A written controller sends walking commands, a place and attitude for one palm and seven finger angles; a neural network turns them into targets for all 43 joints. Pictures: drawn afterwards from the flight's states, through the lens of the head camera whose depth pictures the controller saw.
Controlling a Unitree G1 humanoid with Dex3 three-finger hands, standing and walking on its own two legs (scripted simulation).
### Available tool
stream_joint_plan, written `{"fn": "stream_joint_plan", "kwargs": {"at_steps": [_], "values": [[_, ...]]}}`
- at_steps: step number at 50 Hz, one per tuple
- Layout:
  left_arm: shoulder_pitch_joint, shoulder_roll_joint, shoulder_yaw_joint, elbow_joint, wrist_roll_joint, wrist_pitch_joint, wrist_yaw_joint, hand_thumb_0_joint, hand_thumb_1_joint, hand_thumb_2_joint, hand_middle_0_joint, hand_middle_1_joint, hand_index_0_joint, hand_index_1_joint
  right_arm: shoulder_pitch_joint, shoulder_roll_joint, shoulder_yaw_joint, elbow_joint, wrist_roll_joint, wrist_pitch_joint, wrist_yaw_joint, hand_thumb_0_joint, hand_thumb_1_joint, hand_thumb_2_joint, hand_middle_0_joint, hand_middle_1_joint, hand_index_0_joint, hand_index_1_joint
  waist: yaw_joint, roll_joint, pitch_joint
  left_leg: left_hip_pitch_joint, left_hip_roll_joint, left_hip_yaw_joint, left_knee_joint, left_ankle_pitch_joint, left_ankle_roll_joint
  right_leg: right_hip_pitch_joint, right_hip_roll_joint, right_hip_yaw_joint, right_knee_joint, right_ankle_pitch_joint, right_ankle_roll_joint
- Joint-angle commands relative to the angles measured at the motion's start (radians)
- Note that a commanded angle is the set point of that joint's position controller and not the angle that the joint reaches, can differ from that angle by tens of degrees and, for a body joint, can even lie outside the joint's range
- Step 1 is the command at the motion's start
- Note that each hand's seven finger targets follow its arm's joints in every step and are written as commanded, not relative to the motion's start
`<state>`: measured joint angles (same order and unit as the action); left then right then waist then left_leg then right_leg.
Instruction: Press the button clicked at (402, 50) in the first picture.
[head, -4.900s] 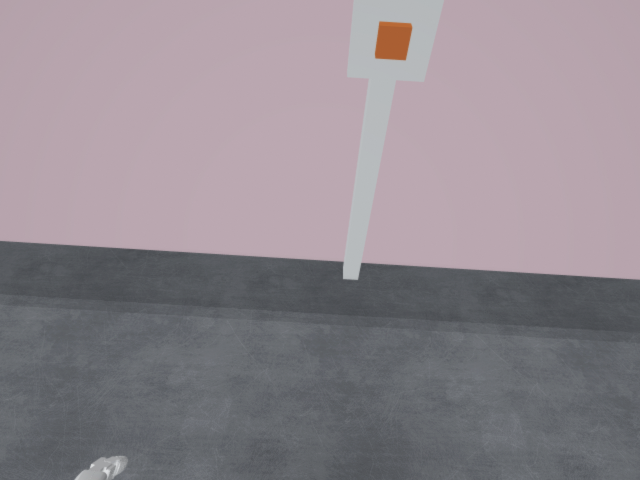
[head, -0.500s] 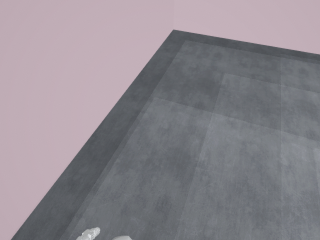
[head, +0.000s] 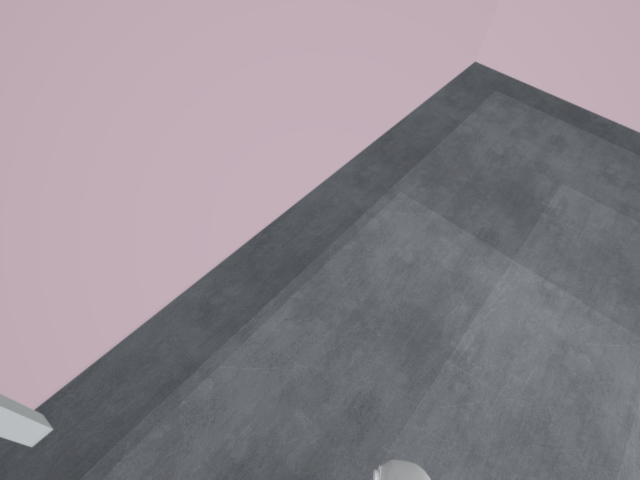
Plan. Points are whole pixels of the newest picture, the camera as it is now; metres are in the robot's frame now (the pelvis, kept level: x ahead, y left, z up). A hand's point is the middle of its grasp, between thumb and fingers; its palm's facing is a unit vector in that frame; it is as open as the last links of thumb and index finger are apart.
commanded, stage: turn to face it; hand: left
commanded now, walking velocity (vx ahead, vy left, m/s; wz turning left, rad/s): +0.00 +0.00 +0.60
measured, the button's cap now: out of the picture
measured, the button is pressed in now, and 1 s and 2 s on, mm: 0 0 0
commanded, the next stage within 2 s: take the last steps up to it in 1.42 s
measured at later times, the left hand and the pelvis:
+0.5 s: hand out of the picture -0.01 +0.13 -0.15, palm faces +0.32 -0.91 -0.27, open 7.4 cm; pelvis -0.03 -0.07 +0.00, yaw +19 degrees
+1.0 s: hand out of the picture -0.11 +0.21 -0.16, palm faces +0.61 -0.76 -0.24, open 7.4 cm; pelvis -0.07 -0.02 +0.00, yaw +36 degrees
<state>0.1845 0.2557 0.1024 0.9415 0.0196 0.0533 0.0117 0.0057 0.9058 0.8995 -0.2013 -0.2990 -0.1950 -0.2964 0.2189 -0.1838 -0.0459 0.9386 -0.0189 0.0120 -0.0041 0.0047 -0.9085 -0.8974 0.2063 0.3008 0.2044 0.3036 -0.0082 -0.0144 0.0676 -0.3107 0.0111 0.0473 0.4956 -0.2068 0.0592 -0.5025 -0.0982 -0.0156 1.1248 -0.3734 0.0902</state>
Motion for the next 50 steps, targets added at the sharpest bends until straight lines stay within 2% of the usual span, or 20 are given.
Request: {"fn": "stream_joint_plan", "kwargs": {"at_steps": [1, 7, 11, 12, 13, 14, 15, 16, 19, 30, 32, 34, 35, 36, 37, 38, 39, 42, 45, 50], "values": [[-0.031, 0.047, -0.001, -0.089, -0.005, -0.023, 0.004, 0.0, 0.9, 0.9, -0.2, -0.3, -0.2, -0.3, 0.04, -0.213, -0.06, -0.063, -0.002, -0.009, -0.007, 0.0, -0.9, -0.9, 0.2, 0.3, 0.2, 0.3, -0.025, 0.161, -0.131, 0.177, 0.229, -0.287, -0.18, 0.275, 0.098, -0.038, 0.0, 0.007, -0.08, -0.012, 0.018], [-0.05, 0.039, -0.008, -0.12, -0.01, -0.025, 0.008, 0.0, 0.9, 0.9, -0.2, -0.3, -0.2, -0.3, 0.016, -0.237, -0.079, -0.072, -0.01, 0.011, 0.002, 0.0, -0.9, -0.9, 0.2, 0.3, 0.2, 0.3, -0.032, 0.191, -0.115, 0.092, 0.203, -0.39, -0.176, 0.136, 0.105, 0.089, 0.05, -0.003, -0.313, -0.068, -0.002], [0.073, 0.059, -0.003, -0.101, -0.018, -0.038, 0.014, 0.0, 0.9, 0.9, -0.2, -0.3, -0.2, -0.3, -0.041, -0.233, -0.088, -0.102, -0.004, 0.021, 0.008, 0.0, -0.9, -0.9, 0.2, 0.3, 0.2, 0.3, 0.024, 0.186, -0.152, -0.048, 0.137, -0.401, -0.101, 0.113, 0.049, 0.355, 0.08, -0.024, -0.64, 0.079, -0.027], [0.125, 0.101, 0.008, -0.094, -0.011, -0.045, 0.019, 0.0, 0.9, 0.9, -0.2, -0.3, -0.2, -0.3, -0.05, -0.194, -0.086, -0.114, 0.002, 0.024, 0.013, 0.0, -0.9, -0.9, 0.2, 0.3, 0.2, 0.3, 0.05, 0.078, -0.17, -0.174, 0.072, -0.346, -0.003, -0.023, -0.009, 0.496, -0.008, 0.044, -0.795, 0.089, -0.057], [0.125, 0.212, 0.028, -0.107, 0.01, -0.055, 0.027, 0.0, 0.9, 0.9, -0.2, -0.3, -0.2, -0.3, -0.028, -0.108, -0.073, -0.138, 0.009, 0.026, 0.015, 0.0, -0.9, -0.9, 0.2, 0.3, 0.2, 0.3, 0.058, -0.269, -0.153, -0.386, -0.08, -0.136, 0.279, -0.263, -0.105, 0.579, -0.312, 0.361, -0.933, -0.038, -0.158], [0.063, 0.229, 0.014, -0.131, 0.002, -0.045, 0.03, 0.0, 0.9, 0.9, -0.2, -0.3, -0.2, -0.3, -0.067, -0.159, -0.08, -0.147, -0.008, 0.024, 0.013, 0.0, -0.9, -0.9, 0.2, 0.3, 0.2, 0.3, 0.052, -0.277, -0.103, -0.365, -0.054, -0.118, 0.489, -0.365, -0.107, 0.38, -0.423, 0.398, -0.932, 0.032, -0.215], [-0.012, 0.191, 0.005, -0.158, 0.002, -0.041, 0.032, 0.0, 0.9, 0.9, -0.2, -0.3, -0.2, -0.3, -0.052, -0.166, -0.084, -0.147, -0.01, 0.032, 0.02, 0.0, -0.9, -0.9, 0.2, 0.3, 0.2, 0.3, 0.011, -0.147, -0.066, -0.309, -0.031, -0.145, 0.604, -0.307, -0.1, 0.256, -0.393, 0.307, -0.935, 0.007, -0.23], [-0.066, 0.153, 0.004, -0.16, 0.0, -0.052, 0.031, 0.0, 0.9, 0.9, -0.2, -0.3, -0.2, -0.3, -0.045, -0.158, -0.085, -0.116, -0.013, 0.044, 0.024, 0.0, -0.9, -0.9, 0.2, 0.3, 0.2, 0.3, -0.014, -0.206, -0.023, -0.32, -0.008, -0.136, 0.659, -0.259, -0.103, 0.236, -0.312, 0.243, -0.922, 0.045, -0.192], [-0.056, 0.09, -0.023, -0.151, -0.002, -0.065, 0.02, 0.0, 0.9, 0.9, -0.2, -0.3, -0.2, -0.3, -0.001, -0.146, -0.078, -0.076, -0.009, 0.048, 0.036, 0.0, -0.9, -0.9, 0.2, 0.3, 0.2, 0.3, -0.032, -0.152, 0.003, -0.323, 0.008, -0.072, 0.745, -0.128, -0.135, 0.294, -0.2, 0.024, -0.827, 0.319, -0.157], [0.1, 0.167, -0.002, -0.087, 0.014, -0.053, 0.019, 0.0, 0.9, 0.9, -0.2, -0.3, -0.2, -0.3, -0.162, -0.127, -0.042, -0.116, 0.005, 0.039, 0.039, 0.0, -0.9, -0.9, 0.2, 0.3, 0.2, 0.3, 0.061, -0.208, -0.067, -0.173, 0.04, 0.044, 0.322, -0.245, -0.138, 0.447, -0.294, -0.075, -0.722, 0.543, -0.202], [0.104, 0.183, 0.006, -0.085, 0.014, -0.048, 0.017, 0.0, 0.9, 0.9, -0.2, -0.3, -0.2, -0.3, -0.135, -0.125, -0.037, -0.115, 0.007, 0.029, 0.035, 0.0, -0.9, -0.9, 0.2, 0.3, 0.2, 0.3, 0.057, -0.226, -0.102, -0.099, 0.023, 0.071, 0.208, -0.226, -0.121, 0.452, -0.295, -0.1, -0.665, 0.597, -0.189], [0.087, 0.181, 0.009, -0.08, 0.003, -0.043, 0.012, 0.0, 0.9, 0.9, -0.2, -0.3, -0.2, -0.3, -0.06, -0.154, -0.045, -0.099, 0.004, 0.018, 0.033, 0.0, -0.9, -0.9, 0.2, 0.3, 0.2, 0.3, 0.014, -0.181, -0.146, 0.048, 0.012, 0.078, 0.004, -0.062, -0.104, 0.411, -0.267, -0.165, -0.546, 0.559, -0.132], [0.086, 0.157, 0.005, -0.087, -0.006, -0.039, 0.009, 0.0, 0.9, 0.9, -0.2, -0.3, -0.2, -0.3, 0.01, -0.216, -0.06, -0.084, 0.002, 0.007, 0.033, 0.0, -0.9, -0.9, 0.2, 0.3, 0.2, 0.3, -0.028, -0.019, -0.198, 0.246, 0.072, -0.018, -0.111, 0.122, -0.076, 0.272, -0.228, -0.188, -0.36, 0.446, -0.08], [0.058, 0.087, -0.01, -0.139, -0.013, -0.038, -0.001, 0.0, 0.9, 0.9, -0.2, -0.3, -0.2, -0.3, 0.082, -0.34, -0.093, -0.079, -0.002, -0.002, 0.023, 0.0, -0.9, -0.9, 0.2, 0.3, 0.2, 0.3, -0.075, 0.321, -0.222, 0.432, 0.36, -0.395, -0.113, 0.559, 0.054, -0.07, -0.074, -0.203, -0.133, -0.163, 0.01], [-0.015, 0.079, -0.022, -0.166, -0.004, -0.027, 0.006, 0.0, 0.9, 0.9, -0.2, -0.3, -0.2, -0.3, 0.148, -0.371, -0.097, -0.047, 0.009, 0.007, 0.015, 0.0, -0.9, -0.9, 0.2, 0.3, 0.2, 0.3, -0.1, 0.294, -0.236, 0.403, 0.435, -0.411, -0.093, 0.765, 0.148, -0.116, -0.047, -0.088, -0.013, -0.313, 0.009], [-0.035, 0.084, -0.019, -0.159, 0.0, -0.019, 0.008, 0.0, 0.9, 0.9, -0.2, -0.3, -0.2, -0.3, 0.13, -0.336, -0.088, -0.039, 0.004, 0.006, 0.005, 0.0, -0.9, -0.9, 0.2, 0.3, 0.2, 0.3, -0.089, 0.232, -0.207, 0.362, 0.399, -0.34, -0.09, 0.714, 0.153, -0.12, -0.065, -0.043, 0.038, -0.257, -0.001], [-0.042, 0.079, -0.014, -0.148, -0.003, -0.02, 0.009, 0.0, 0.9, 0.9, -0.2, -0.3, -0.2, -0.3, 0.081, -0.305, -0.081, -0.053, 0.001, 0.002, -0.005, 0.0, -0.9, -0.9, 0.2, 0.3, 0.2, 0.3, -0.077, 0.274, -0.186, 0.33, 0.342, -0.328, -0.087, 0.665, 0.141, -0.135, -0.061, -0.024, 0.065, -0.201, 0.003], [-0.01, 0.091, -0.007, -0.112, -0.004, -0.023, -0.003, 0.0, 0.9, 0.9, -0.2, -0.3, -0.2, -0.3, -0.048, -0.246, -0.058, -0.098, -0.001, -0.003, -0.009, 0.0, -0.9, -0.9, 0.2, 0.3, 0.2, 0.3, -0.019, 0.184, -0.12, 0.213, 0.24, -0.235, -0.107, 0.542, 0.091, -0.073, -0.039, -0.006, 0.054, -0.059, 0.011], [-0.005, 0.088, -0.008, -0.107, -0.004, -0.02, -0.005, 0.0, 0.9, 0.9, -0.2, -0.3, -0.2, -0.3, -0.041, -0.247, -0.058, -0.1, 0.0, -0.005, -0.008, 0.0, -0.9, -0.9, 0.2, 0.3, 0.2, 0.3, -0.013, 0.131, -0.119, 0.195, 0.211, -0.252, -0.135, 0.456, 0.089, -0.038, -0.016, -0.003, -0.017, -0.019, 0.016], [-0.059, 0.083, -0.011, -0.136, -0.005, -0.018, 0.004, 0.0, 0.9, 0.9, -0.2, -0.3, -0.2, -0.3, -0.01, -0.252, -0.063, -0.092, -0.005, 0.003, -0.003, 0.0, -0.9, -0.9, 0.2, 0.3, 0.2, 0.3, -0.028, 0.154, -0.091, 0.165, 0.216, -0.357, -0.164, 0.303, 0.116, -0.015, 0.006, 0.013, -0.139, -0.037, 0.018]]}}
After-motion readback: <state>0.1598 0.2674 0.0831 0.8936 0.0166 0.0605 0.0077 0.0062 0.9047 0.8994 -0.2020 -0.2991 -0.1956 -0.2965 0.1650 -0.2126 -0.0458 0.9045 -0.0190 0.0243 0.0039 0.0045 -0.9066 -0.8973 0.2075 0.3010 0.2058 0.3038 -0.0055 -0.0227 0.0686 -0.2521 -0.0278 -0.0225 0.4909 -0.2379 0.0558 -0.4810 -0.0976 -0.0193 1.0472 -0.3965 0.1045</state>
